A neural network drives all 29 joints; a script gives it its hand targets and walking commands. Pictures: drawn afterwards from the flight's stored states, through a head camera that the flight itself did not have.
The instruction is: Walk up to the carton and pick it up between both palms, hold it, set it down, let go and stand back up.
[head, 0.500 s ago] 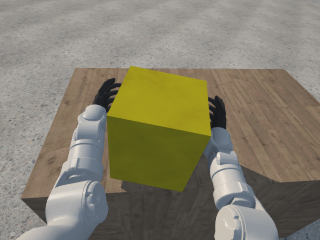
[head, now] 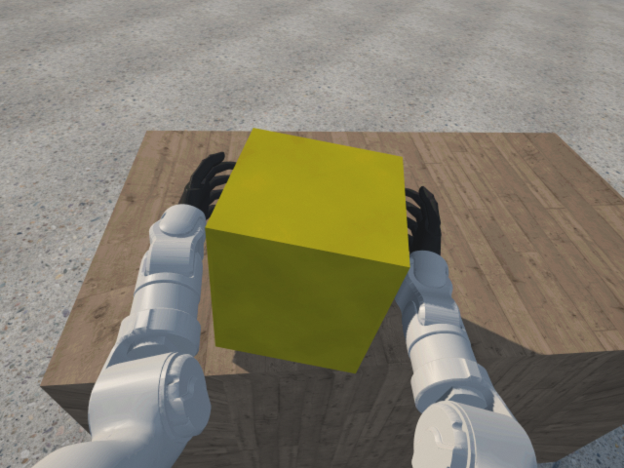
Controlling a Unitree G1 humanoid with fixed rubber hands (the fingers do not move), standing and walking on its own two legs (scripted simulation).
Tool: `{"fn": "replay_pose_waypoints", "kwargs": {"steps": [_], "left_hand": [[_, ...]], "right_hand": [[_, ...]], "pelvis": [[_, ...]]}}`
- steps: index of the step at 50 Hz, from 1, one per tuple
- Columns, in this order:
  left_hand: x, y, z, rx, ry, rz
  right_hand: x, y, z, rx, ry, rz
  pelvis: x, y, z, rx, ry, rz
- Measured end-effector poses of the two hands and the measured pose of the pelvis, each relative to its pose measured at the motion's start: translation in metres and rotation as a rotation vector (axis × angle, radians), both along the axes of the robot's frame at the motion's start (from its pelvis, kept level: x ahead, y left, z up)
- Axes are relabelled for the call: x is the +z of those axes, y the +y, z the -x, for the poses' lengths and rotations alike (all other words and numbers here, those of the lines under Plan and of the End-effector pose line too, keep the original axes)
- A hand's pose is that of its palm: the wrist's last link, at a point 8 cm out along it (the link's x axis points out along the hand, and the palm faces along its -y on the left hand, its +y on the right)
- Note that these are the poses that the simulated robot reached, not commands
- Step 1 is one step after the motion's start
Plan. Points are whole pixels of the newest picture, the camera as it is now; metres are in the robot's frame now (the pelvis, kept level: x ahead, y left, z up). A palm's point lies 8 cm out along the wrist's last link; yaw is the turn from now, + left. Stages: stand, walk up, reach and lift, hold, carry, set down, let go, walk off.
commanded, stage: set down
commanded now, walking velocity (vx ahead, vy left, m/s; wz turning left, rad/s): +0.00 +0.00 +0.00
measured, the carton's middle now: (306, 254) +0.39 -0.02 +0.07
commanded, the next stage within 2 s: none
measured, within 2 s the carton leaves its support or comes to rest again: rests again in 0.42 s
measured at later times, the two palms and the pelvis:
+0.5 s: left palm (193, 214) +0.42 +0.13 +0.13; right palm (418, 249) +0.36 -0.16 +0.11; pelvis +0.00 +0.00 +0.00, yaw +0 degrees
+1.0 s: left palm (207, 230) +0.43 +0.12 +0.09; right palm (419, 262) +0.36 -0.18 +0.07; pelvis +0.00 +0.00 +0.00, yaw +0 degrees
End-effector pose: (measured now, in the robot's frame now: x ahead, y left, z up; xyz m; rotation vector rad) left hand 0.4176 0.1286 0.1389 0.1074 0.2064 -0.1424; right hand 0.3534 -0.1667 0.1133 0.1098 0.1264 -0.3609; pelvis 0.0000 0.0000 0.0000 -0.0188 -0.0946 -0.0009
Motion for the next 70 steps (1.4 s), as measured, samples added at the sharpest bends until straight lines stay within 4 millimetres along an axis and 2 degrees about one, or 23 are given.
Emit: {"fn": "replay_pose_waypoints", "kwargs": {"steps": [29,39,48,57,70], "left_hand": [[-0.018,0.005,-0.004,-0.007,0.008,0.014],[-0.042,-0.006,-0.011,0.041,0.03,0.045],[-0.052,-0.007,-0.013,0.055,0.049,0.068],[-0.052,0.001,0.001,0.049,0.069,0.065],[-0.046,0.02,0.041,0.069,0.054,0.069]], "right_hand": [[-0.006,0.002,-0.003,0.007,-0.05,0.051],[-0.037,-0.009,-0.007,0.034,0.07,0.147],[-0.04,-0.012,-0.011,0.016,0.083,0.144],[-0.041,-0.004,0.002,0.011,0.103,0.105],[-0.035,-0.001,0.042,0.015,0.105,0.08]], "pelvis": [[0.0,0.0,0.0,0.001,0.0,0.0],[0.0,-0.002,0.0,0.0,0.074,-0.002],[-0.001,0.001,0.0,-0.002,0.17,0.002],[-0.002,0.006,0.011,-0.002,0.165,0.008],[-0.004,0.007,0.038,-0.001,0.12,0.01]]}}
